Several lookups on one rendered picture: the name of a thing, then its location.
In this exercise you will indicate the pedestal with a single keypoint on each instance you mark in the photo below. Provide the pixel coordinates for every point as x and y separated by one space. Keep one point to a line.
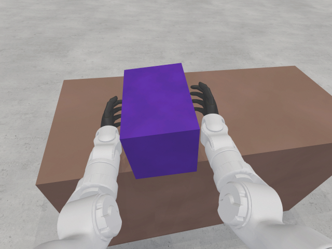
279 119

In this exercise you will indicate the left robot upper arm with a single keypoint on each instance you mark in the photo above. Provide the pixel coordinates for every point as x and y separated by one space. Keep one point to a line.
87 223

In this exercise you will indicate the robot left hand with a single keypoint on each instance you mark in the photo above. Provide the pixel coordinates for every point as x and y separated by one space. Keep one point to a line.
108 117

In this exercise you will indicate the robot right hand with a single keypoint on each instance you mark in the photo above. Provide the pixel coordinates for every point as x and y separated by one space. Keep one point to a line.
208 102

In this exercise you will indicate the carton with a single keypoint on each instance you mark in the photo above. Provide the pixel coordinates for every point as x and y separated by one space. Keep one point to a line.
159 130

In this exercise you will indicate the left robot forearm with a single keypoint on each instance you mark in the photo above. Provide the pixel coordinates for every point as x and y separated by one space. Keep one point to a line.
102 167

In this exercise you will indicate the right robot upper arm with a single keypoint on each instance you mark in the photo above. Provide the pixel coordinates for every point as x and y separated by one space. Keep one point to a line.
254 212

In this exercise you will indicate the right robot forearm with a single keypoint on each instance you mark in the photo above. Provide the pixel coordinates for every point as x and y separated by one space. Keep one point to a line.
223 155

